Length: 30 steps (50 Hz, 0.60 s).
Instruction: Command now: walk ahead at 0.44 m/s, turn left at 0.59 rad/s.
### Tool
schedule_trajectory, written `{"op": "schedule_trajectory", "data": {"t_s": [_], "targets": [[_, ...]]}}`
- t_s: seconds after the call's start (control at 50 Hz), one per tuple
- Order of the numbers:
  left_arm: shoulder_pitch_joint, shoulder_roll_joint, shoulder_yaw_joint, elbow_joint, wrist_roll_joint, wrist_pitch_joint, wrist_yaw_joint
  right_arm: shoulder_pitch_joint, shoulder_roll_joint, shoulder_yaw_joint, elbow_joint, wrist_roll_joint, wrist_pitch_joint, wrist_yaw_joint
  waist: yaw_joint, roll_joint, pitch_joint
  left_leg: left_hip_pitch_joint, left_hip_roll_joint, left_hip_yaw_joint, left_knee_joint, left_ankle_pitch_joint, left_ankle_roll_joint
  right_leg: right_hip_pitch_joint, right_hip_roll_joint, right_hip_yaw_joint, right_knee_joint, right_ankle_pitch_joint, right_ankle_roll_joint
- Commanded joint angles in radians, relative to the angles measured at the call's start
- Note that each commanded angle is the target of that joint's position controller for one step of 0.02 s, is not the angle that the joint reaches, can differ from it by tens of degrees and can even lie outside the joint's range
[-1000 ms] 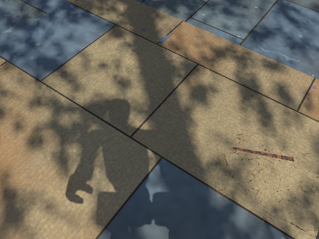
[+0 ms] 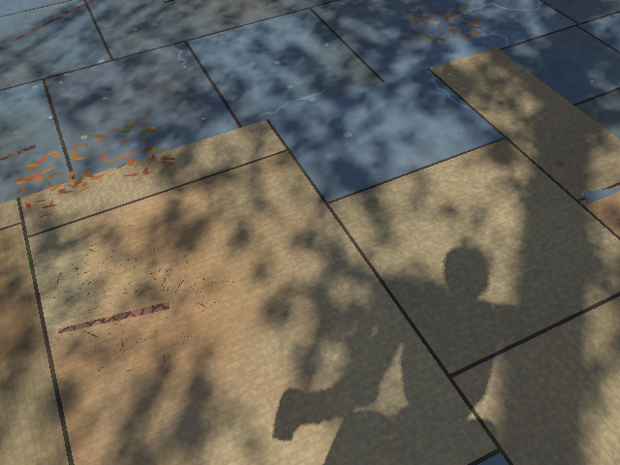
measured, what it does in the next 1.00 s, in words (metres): walks ahead, turning left: left foot, then right foot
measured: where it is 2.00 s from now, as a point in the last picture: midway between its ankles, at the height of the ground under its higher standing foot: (108, 311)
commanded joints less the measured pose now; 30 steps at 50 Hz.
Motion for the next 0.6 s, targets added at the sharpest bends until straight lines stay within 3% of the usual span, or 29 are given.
{"op": "schedule_trajectory", "data": {"t_s": [0.02, 0.12, 0.16, 0.22, 0.26, 0.28, 0.3, 0.32, 0.34, 0.36, 0.38, 0.4, 0.42, 0.44, 0.46, 0.5, 0.54, 0.6], "targets": [[-0.014, 0.132, 0.025, -0.06, 0.008, -0.015, 0.008, -0.095, -0.054, -0.013, -0.107, 0.0, -0.021, 0.011, 0.028, -0.157, 0.075, -0.296, 0.092, -0.019, 0.049, 0.142, -0.029, 0.131, -0.264, 0.216, -0.26, 0.004, -0.135], [0.024, 0.163, 0.03, -0.05, 0.001, -0.008, 0.006, -0.183, -0.014, 0.007, -0.158, 0.0, -0.022, 0.031, 0.055, -0.136, 0.085, -0.219, 0.104, 0.046, -0.205, 0.32, -0.048, 0.112, -0.237, 0.009, -0.268, 0.213, -0.136], [0.054, 0.183, 0.035, -0.042, -0.009, -0.003, 0.007, -0.238, 0.001, 0.016, -0.179, -0.001, -0.023, 0.046, 0.073, -0.127, 0.105, -0.172, 0.099, 0.085, -0.309, 0.346, -0.034, 0.117, -0.251, -0.035, -0.271, 0.222, -0.13], [0.081, 0.212, 0.045, -0.03, -0.027, 0.009, 0.003, -0.27, -0.016, 0.013, -0.201, 0.005, -0.021, 0.063, 0.061, -0.125, 0.123, -0.117, 0.081, 0.121, -0.407, 0.289, 0.012, 0.179, -0.289, -0.078, -0.244, 0.323, -0.116], [0.082, 0.242, 0.054, -0.031, -0.033, 0.021, 0.005, -0.224, -0.058, -0.009, -0.202, -0.002, -0.016, 0.066, 0.01, -0.151, 0.064, 0.011, 0.015, 0.174, -0.437, 0.195, 0.059, 0.227, -0.295, -0.127, -0.104, 0.714, -0.096], [0.081, 0.253, 0.057, -0.033, -0.035, 0.03, 0.009, -0.118, -0.098, -0.031, -0.178, -0.002, -0.011, 0.064, -0.057, -0.156, -0.007, 0.163, -0.031, 0.199, -0.46, 0.174, 0.091, 0.218, -0.284, -0.157, 0.059, 0.888, -0.081], [0.084, 0.237, 0.049, -0.04, -0.034, 0.033, 0.014, 0.06, -0.154, -0.066, -0.129, 0.004, -0.004, 0.052, -0.151, -0.129, -0.104, 0.428, -0.07, 0.195, -0.502, 0.221, 0.131, 0.112, -0.253, -0.186, 0.283, 0.903, -0.051], [0.114, 0.167, 0.021, -0.063, 0.001, 0.027, 0.014, 0.212, -0.228, -0.091, -0.094, 0.013, 0.01, 0.029, -0.194, 0.014, -0.205, 0.749, 0.079, -0.047, -0.503, 0.188, 0.189, -0.165, -0.209, -0.178, 0.61, 0.432, -0.008], [0.188, 0.049, -0.021, -0.135, 0.02, -0.003, 0.0, 0.156, -0.323, -0.092, -0.116, 0.015, -0.005, 0.03, -0.063, 0.246, -0.35, 0.975, 0.325, -0.672, -0.664, -0.113, 0.379, -0.527, -0.006, -0.033, 0.929, -0.349, 0.037], [0.045, 0.162, 0.002, -0.143, -0.022, -0.033, -0.007, 0.179, -0.219, -0.065, -0.131, 0.005, -0.021, 0.035, -0.156, 0.104, -0.367, 0.957, 0.335, -0.735, -0.779, -0.169, 0.351, -0.619, -0.028, 0.128, 1.004, -0.305, 0.021], [-0.029, 0.188, 0.009, -0.175, -0.049, -0.048, -0.01, 0.145, -0.176, -0.049, -0.109, -0.004, -0.035, 0.038, -0.146, 0.079, -0.208, 0.841, 0.308, -0.587, -0.791, -0.061, 0.308, -0.681, -0.064, 0.111, 0.977, -0.203, 0.001], [-0.033, 0.171, 0.002, -0.171, -0.032, -0.056, -0.003, 0.083, -0.158, -0.041, -0.113, -0.003, -0.042, 0.037, -0.098, -0.011, -0.128, 0.685, 0.264, -0.472, -0.788, 0.063, 0.284, -0.633, -0.106, 0.11, 0.896, -0.118, -0.005], [-0.025, 0.17, 0.007, -0.163, -0.007, -0.056, 0.002, 0.015, -0.137, -0.034, -0.122, -0.009, -0.043, 0.035, -0.053, -0.027, -0.078, 0.553, 0.223, -0.381, -0.795, 0.172, 0.266, -0.565, -0.133, 0.113, 0.817, -0.07, 0.003], [0.0, 0.172, 0.011, -0.158, -0.002, -0.045, -0.001, -0.027, -0.12, -0.026, -0.137, -0.023, -0.044, 0.031, -0.016, 0.001, -0.061, 0.467, 0.197, -0.334, -0.819, 0.241, 0.263, -0.502, -0.152, 0.121, 0.787, -0.035, 0.008], [0.011, 0.167, 0.011, -0.156, 0.002, -0.033, -0.003, -0.048, -0.115, -0.026, -0.138, -0.026, -0.047, 0.027, 0.0, 0.011, -0.052, 0.417, 0.185, -0.315, -0.842, 0.284, 0.271, -0.475, -0.153, 0.115, 0.759, -0.019, 0.02], [0.004, 0.144, 0.006, -0.157, 0.015, -0.013, -0.004, -0.041, -0.115, -0.025, -0.118, -0.016, -0.054, 0.018, 0.01, -0.001, -0.023, 0.332, 0.167, -0.254, -0.863, 0.371, 0.282, -0.46, -0.144, 0.093, 0.692, 0.014, 0.053], [-0.073, 0.123, -0.001, -0.186, 0.021, -0.006, -0.003, -0.015, -0.13, -0.028, -0.095, -0.015, -0.054, 0.005, -0.008, -0.009, 0.017, 0.288, 0.138, -0.207, -0.872, 0.4, 0.271, -0.485, -0.125, 0.08, 0.568, 0.119, 0.08], [-0.204, 0.089, -0.015, -0.219, 0.017, -0.014, -0.01, 0.03, -0.14, -0.031, -0.064, -0.006, -0.047, -0.006, -0.058, 0.007, 0.037, 0.258, 0.083, -0.159, -0.849, 0.344, 0.218, -0.423, -0.072, 0.069, 0.31, 0.324, 0.085]]}}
